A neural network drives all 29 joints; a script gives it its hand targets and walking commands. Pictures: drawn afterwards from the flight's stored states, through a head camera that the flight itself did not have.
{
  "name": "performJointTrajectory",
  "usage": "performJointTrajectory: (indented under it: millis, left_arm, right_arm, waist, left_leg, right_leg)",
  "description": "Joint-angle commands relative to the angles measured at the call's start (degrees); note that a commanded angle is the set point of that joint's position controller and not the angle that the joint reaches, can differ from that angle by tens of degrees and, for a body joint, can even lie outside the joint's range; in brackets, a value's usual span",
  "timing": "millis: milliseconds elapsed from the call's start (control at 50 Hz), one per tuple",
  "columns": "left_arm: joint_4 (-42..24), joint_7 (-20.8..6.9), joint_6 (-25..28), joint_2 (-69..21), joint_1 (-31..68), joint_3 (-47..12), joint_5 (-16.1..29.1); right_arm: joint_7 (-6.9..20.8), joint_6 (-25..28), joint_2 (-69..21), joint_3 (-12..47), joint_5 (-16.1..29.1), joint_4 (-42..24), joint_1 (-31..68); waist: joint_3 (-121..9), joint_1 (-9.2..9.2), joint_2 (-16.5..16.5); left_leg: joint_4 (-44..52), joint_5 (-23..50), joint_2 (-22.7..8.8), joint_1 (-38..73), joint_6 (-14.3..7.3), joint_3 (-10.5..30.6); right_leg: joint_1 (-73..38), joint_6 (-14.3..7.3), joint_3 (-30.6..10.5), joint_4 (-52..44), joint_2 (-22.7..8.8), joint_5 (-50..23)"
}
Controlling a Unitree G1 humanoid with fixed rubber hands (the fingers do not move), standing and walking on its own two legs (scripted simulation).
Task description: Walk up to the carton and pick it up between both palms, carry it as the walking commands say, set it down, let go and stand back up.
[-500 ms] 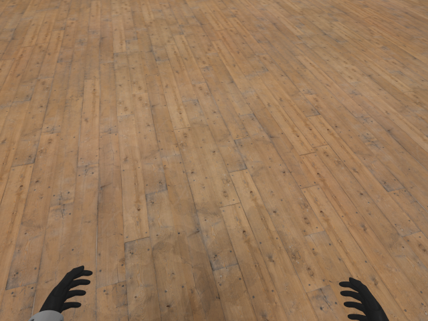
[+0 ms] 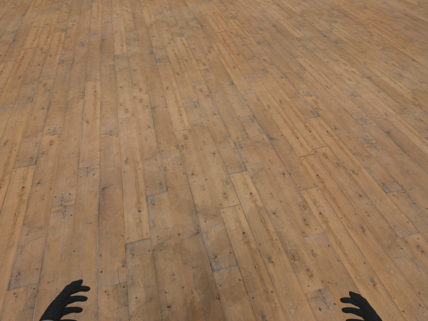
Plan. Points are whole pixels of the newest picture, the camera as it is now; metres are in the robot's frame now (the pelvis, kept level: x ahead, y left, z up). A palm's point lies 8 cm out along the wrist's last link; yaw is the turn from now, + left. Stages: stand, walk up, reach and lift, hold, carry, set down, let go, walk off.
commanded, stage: stand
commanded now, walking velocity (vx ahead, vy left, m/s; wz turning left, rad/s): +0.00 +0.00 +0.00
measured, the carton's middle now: out of the picture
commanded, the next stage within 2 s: walk up in 1.26 s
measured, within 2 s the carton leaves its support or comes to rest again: neither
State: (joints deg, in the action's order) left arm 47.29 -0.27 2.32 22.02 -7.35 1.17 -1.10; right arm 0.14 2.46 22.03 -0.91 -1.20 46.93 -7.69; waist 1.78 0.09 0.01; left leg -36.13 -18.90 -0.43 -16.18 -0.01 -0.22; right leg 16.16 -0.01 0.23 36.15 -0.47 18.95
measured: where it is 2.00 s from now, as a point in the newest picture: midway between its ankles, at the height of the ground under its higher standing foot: outside the picture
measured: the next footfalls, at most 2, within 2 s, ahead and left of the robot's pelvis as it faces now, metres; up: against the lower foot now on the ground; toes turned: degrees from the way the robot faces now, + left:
left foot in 1.86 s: +0.03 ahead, +0.12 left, +0.00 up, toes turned -11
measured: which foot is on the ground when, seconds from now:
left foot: down 0.00-1.00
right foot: down 0.00-1.00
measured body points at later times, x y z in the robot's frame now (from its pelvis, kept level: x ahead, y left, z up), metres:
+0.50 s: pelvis +0.00 +0.00 +0.02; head +0.00 +0.00 +0.47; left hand +0.12 +0.31 -0.09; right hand +0.12 -0.31 -0.09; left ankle +0.00 +0.12 -0.73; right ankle +0.00 -0.12 -0.73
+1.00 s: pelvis +0.00 +0.00 +0.02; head +0.00 +0.00 +0.47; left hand +0.11 +0.32 -0.09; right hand +0.11 -0.31 -0.09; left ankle +0.01 +0.12 -0.73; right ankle +0.00 -0.12 -0.73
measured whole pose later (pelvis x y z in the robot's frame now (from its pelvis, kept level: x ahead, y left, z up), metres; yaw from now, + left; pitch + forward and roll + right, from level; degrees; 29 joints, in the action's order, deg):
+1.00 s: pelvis +0.00 +0.00 +0.02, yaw +0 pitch -2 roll +0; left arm 60.7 -0.1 1.3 22.6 -4.7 0.0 -0.6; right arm 0.0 1.4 22.5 -0.1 -0.7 60.5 -4.9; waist 2.2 0.1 -0.1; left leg -20.2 -10.5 -0.4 -7.6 0.2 -0.3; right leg 7.6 0.3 0.3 20.2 -0.5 10.5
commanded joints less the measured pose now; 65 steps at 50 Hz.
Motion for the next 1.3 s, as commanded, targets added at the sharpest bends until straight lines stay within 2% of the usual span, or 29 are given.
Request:
performJointTrajectory:
  millis: [0,260,560,1280]
  left_arm:
    - [-2.13,0.20,0.67,9.49,2.91,2.01,0.13]
    - [3.99,0.17,0.35,9.73,4.54,1.08,0.37]
    - [9.04,0.31,-0.09,10.17,5.33,0.57,0.40]
    - [11.19,0.53,-0.65,10.42,4.86,0.79,0.49]
  right_arm:
    - [-0.20,0.67,9.44,-2.07,0.12,-2.16,2.83]
    - [-0.13,0.20,9.58,-1.37,0.30,3.96,4.46]
    - [-0.20,-0.12,9.98,-1.03,0.44,9.21,5.28]
    - [-0.49,-0.66,10.43,-0.99,0.51,11.31,5.00]
  waist:
    - [-4.14,0.01,0.03]
    - [-3.58,-0.03,0.01]
    - [-2.79,0.03,0.00]
    - [-2.95,0.06,0.04]
  left_leg:
    - [7.66,9.99,-4.81,1.76,-3.29,5.38]
    - [13.94,12.49,-5.60,5.66,-2.48,5.33]
    - [18.21,11.87,-6.30,7.72,-1.83,5.46]
    - [19.67,14.87,-6.80,9.32,-1.60,5.36]
  right_leg:
    - [-1.92,-3.34,-5.38,-7.64,-4.86,-10.19]
    - [-5.83,-2.41,-5.35,-13.79,-5.66,-12.38]
    - [-7.75,-1.91,-5.51,-18.09,-6.36,-12.01]
    - [-9.56,-1.53,-5.24,-19.62,-6.89,-14.85]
